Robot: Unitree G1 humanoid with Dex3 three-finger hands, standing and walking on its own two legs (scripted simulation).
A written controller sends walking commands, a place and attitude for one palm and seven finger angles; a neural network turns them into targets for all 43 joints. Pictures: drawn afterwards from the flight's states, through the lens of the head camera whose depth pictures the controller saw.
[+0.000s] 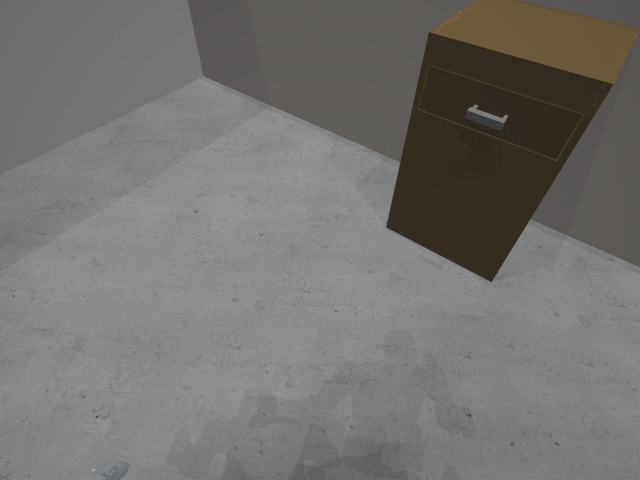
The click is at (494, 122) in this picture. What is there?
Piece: drawer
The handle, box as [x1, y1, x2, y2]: [465, 104, 507, 130]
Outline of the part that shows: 466,112 466,118 499,130 507,117 507,115 505,115 501,118 480,111 476,108 478,105 475,104 472,107 470,107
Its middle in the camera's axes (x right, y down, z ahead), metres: +0.48 -0.35 +1.11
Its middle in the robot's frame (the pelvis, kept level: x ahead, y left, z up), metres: +1.08 -0.43 -0.11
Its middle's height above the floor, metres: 0.66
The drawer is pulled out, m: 0.00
